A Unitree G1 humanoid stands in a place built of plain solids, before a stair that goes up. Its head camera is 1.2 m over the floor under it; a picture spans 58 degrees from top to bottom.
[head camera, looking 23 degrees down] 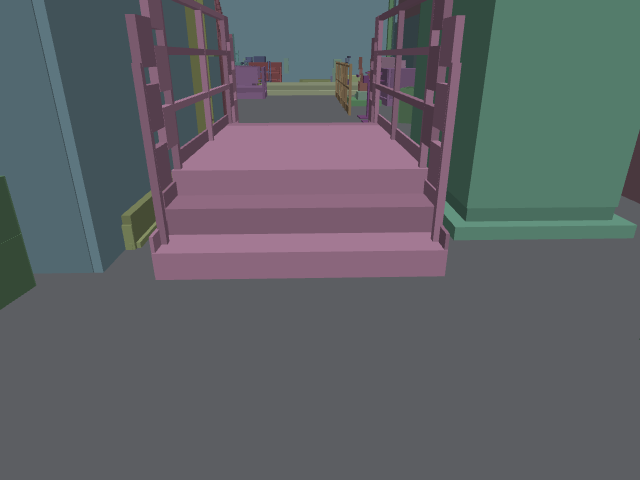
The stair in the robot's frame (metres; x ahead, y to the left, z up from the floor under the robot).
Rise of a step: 0.17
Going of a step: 0.28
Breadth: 1.70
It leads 2 degrees to the left of straight ahead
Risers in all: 3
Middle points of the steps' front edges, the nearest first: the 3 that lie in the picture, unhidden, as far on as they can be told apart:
2.25 0.11 0.17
2.53 0.12 0.34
2.81 0.12 0.51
